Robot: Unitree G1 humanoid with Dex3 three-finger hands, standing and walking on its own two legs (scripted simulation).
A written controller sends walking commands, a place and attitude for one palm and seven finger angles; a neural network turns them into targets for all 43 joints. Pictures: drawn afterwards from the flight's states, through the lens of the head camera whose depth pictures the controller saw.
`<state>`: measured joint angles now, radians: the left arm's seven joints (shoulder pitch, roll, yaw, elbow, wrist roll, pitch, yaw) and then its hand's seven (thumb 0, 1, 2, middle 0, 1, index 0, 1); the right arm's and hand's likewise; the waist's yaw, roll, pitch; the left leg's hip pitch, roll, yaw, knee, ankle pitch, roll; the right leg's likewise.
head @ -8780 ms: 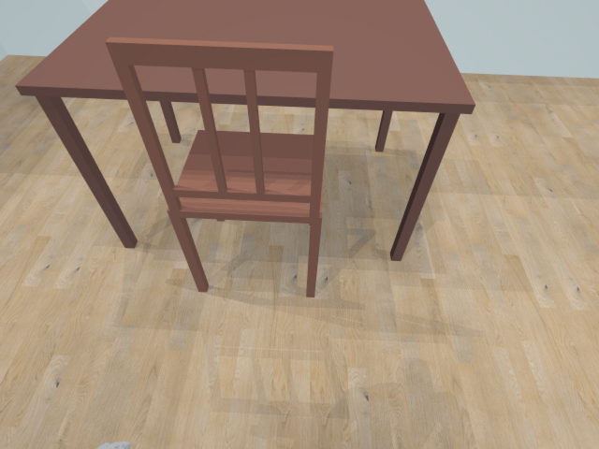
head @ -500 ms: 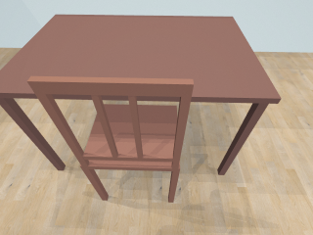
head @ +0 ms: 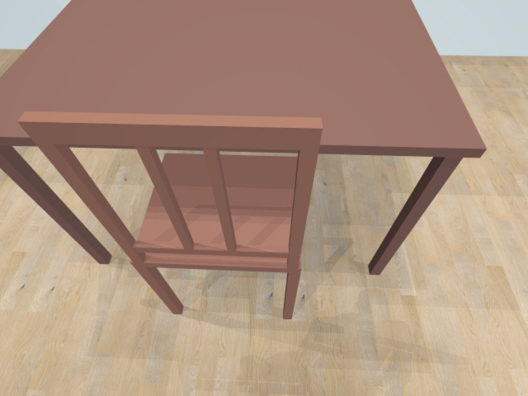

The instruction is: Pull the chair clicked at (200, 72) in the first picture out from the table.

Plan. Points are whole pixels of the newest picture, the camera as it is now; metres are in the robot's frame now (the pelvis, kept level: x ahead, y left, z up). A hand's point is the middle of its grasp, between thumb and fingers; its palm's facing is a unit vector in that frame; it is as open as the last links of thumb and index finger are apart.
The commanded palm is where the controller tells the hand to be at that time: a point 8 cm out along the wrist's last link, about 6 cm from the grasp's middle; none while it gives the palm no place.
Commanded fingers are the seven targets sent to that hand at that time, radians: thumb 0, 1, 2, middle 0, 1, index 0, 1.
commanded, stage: come to a stop and stand still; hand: left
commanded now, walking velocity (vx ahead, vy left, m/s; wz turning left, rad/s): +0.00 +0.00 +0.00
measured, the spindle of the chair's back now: (171, 205) +0.44 +0.22 -0.04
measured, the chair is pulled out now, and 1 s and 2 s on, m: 0.00 0.00 0.00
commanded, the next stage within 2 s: look again from close up in 0.92 s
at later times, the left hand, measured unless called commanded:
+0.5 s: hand out of the picture +0.03 +0.23 -0.17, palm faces -0.02 -0.98 -0.21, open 7.3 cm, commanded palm none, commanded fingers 0.00 0.90 0.90 -0.20 -0.30 -0.20 -0.30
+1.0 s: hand out of the picture -0.03 +0.24 -0.17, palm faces -0.01 -0.98 -0.19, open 7.3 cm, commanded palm none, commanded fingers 0.00 0.90 0.90 -0.20 -0.30 -0.20 -0.30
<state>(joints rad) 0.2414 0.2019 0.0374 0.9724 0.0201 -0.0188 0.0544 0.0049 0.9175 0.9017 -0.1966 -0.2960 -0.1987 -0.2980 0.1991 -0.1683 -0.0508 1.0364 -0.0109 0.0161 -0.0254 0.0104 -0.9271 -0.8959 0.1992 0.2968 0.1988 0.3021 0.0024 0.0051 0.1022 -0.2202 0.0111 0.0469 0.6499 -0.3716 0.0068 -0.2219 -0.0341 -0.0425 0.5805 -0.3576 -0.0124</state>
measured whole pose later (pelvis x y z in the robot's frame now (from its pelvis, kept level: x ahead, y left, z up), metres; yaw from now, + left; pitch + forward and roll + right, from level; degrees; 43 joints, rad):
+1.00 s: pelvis -0.02 +0.07 +0.01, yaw -1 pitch -2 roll +0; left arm 0.30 0.17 -0.02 1.10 0.02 0.00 0.04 0.00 0.91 0.90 -0.20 -0.30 -0.20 -0.30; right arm 0.21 -0.16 -0.01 1.13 0.00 0.00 -0.01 0.01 -0.92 -0.90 0.20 0.30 0.20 0.30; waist 0.00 -0.03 0.06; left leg -0.18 -0.07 0.05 0.44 -0.24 0.08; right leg -0.16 -0.10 0.00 0.43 -0.24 0.08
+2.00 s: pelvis -0.02 +0.03 +0.01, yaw -1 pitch +0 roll +1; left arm 0.44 0.19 0.01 0.63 -0.07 0.07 0.08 0.03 0.94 0.90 -0.20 -0.30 -0.20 -0.30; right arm 0.31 -0.16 0.01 1.01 0.02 -0.11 -0.04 0.02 -0.93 -0.90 0.20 0.30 0.20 0.30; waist 0.00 -0.03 0.06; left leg -0.20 -0.04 0.05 0.44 -0.24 0.04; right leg -0.22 -0.07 0.00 0.51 -0.29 0.01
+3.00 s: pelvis -0.06 +0.01 -0.10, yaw +0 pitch +18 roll -2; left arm 0.40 0.24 0.22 -0.02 -0.30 -0.40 -0.31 0.00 -0.15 0.45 -0.09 -0.13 -0.09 -0.13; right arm 0.21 -0.27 -0.05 0.59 0.02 -0.26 -0.07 0.02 -0.90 -0.90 0.20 0.30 0.20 0.30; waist -0.02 0.01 -0.12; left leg -1.02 0.03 -0.04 1.24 -0.53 -0.01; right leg -0.97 -0.01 -0.07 1.21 -0.55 -0.01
